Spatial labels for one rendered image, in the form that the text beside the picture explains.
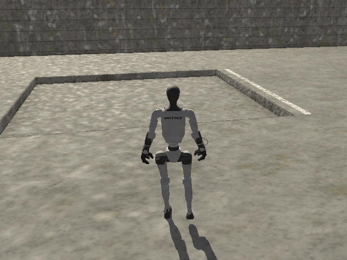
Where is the humanoid robot torso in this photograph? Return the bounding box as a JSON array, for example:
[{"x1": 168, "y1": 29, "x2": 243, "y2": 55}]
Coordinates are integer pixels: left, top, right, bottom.
[{"x1": 161, "y1": 107, "x2": 186, "y2": 163}]

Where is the left robot hand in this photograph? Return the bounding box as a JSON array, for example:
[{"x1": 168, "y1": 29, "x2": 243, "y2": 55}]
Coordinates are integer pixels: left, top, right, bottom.
[{"x1": 141, "y1": 152, "x2": 153, "y2": 164}]

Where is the right robot hand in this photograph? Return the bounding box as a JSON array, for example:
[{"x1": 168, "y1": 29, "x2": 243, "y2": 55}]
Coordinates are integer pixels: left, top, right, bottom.
[{"x1": 194, "y1": 149, "x2": 207, "y2": 161}]

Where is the right robot forearm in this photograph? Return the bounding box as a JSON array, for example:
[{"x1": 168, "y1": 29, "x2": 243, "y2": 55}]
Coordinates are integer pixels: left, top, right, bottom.
[{"x1": 194, "y1": 130, "x2": 205, "y2": 152}]

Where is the robot left upper arm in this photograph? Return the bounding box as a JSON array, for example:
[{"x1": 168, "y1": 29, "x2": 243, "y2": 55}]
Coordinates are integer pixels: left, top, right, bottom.
[{"x1": 147, "y1": 109, "x2": 162, "y2": 139}]

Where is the left robot forearm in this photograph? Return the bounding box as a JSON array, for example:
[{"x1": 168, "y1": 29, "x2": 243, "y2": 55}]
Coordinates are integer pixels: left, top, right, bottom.
[{"x1": 142, "y1": 131, "x2": 153, "y2": 154}]

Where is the robot right upper arm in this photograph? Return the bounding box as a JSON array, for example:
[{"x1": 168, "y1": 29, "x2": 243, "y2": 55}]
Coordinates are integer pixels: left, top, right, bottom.
[{"x1": 184, "y1": 109, "x2": 200, "y2": 139}]

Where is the robot right shin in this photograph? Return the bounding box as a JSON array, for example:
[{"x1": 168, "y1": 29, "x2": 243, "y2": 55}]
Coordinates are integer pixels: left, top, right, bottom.
[{"x1": 184, "y1": 177, "x2": 192, "y2": 213}]

